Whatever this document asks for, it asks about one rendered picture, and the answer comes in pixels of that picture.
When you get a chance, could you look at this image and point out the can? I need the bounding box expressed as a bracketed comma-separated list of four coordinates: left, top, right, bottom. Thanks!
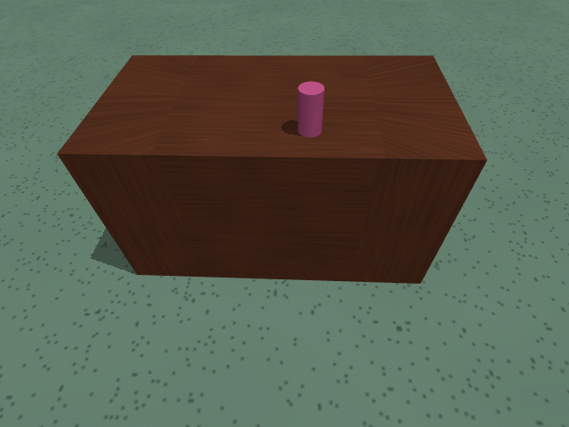
[298, 82, 325, 138]

